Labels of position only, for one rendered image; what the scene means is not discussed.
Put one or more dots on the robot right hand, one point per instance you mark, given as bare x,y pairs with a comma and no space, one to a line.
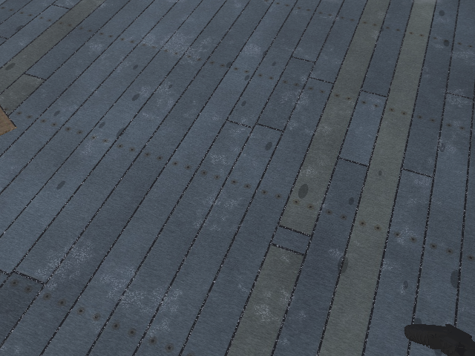
451,340

